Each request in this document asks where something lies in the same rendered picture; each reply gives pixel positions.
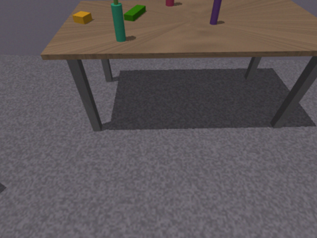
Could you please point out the table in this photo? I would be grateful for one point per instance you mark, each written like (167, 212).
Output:
(245, 28)

